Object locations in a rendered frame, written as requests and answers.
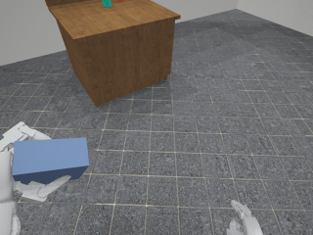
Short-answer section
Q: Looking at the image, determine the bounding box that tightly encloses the robot left hand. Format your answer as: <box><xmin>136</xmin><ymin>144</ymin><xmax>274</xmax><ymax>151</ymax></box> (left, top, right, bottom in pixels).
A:
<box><xmin>0</xmin><ymin>121</ymin><xmax>71</xmax><ymax>204</ymax></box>

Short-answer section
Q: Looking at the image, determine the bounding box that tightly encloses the table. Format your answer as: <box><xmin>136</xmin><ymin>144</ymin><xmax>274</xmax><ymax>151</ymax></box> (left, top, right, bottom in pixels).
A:
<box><xmin>45</xmin><ymin>0</ymin><xmax>181</xmax><ymax>107</ymax></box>

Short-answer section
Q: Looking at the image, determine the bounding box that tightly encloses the robot left forearm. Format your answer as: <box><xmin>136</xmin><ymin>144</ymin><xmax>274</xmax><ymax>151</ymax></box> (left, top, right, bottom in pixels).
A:
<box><xmin>0</xmin><ymin>200</ymin><xmax>22</xmax><ymax>235</ymax></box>

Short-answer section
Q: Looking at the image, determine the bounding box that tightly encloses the sponge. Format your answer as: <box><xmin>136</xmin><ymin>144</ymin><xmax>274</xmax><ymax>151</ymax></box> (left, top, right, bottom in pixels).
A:
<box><xmin>12</xmin><ymin>137</ymin><xmax>89</xmax><ymax>185</ymax></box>

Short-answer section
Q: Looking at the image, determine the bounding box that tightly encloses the robot right hand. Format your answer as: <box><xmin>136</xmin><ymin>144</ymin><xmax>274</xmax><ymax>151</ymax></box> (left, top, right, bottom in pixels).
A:
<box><xmin>226</xmin><ymin>200</ymin><xmax>263</xmax><ymax>235</ymax></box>

